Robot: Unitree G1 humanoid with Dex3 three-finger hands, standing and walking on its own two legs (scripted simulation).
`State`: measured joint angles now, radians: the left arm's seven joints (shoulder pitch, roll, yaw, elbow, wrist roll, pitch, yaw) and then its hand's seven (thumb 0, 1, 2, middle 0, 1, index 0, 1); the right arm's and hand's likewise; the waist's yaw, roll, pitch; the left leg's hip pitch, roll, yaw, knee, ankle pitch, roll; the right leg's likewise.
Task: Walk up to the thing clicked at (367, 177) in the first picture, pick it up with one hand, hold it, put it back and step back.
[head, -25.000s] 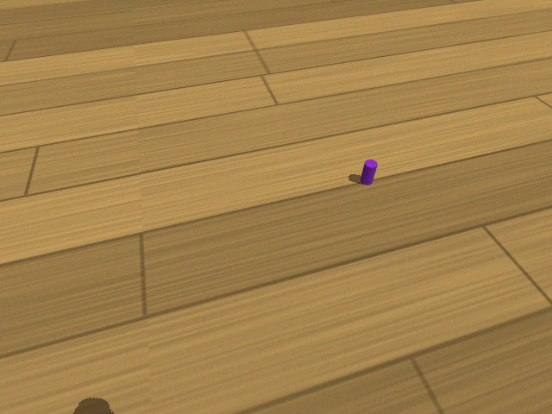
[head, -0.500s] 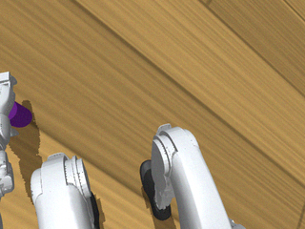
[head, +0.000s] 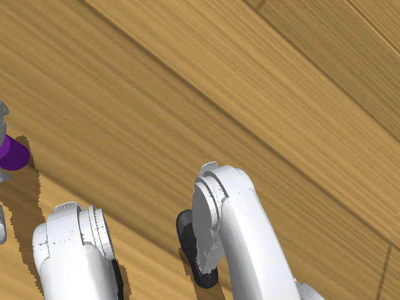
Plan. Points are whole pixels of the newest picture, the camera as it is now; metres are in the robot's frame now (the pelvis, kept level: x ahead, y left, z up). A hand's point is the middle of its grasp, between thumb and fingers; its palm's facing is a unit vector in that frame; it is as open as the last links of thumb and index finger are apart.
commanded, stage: rest palm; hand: left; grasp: from above
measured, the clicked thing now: (2, 151) +0.45 +0.29 -0.25
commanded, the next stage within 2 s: close in 0.14 s
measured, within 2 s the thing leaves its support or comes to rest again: neither
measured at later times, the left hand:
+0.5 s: hand out of the picture +0.44 +0.29 -0.21, palm faces -0.45 -0.10 -0.89, open 13.2 cm
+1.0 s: hand out of the picture +0.43 +0.29 -0.21, palm faces -0.45 -0.12 -0.88, open 11.8 cm
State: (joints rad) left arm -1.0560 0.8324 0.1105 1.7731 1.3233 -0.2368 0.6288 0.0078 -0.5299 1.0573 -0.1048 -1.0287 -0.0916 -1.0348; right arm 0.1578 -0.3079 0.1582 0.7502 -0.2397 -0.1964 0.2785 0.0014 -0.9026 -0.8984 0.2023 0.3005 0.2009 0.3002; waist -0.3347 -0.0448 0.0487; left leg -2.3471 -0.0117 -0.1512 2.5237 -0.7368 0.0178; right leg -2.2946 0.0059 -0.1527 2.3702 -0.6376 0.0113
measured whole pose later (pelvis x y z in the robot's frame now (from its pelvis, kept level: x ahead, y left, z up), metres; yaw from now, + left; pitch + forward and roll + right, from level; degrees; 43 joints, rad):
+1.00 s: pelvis +0.00 +0.00 +0.00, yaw -1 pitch +31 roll -11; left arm -1.04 0.83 0.10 1.80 1.33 -0.25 0.65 0.00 -0.25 0.89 -0.33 -0.98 -0.34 -0.96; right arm 0.15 -0.32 0.17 0.74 -0.25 -0.23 0.30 0.00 -0.91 -0.90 0.20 0.30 0.20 0.30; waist -0.33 -0.05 0.04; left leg -2.34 -0.01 -0.16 2.52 -0.73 0.02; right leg -2.28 0.01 -0.16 2.36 -0.63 0.01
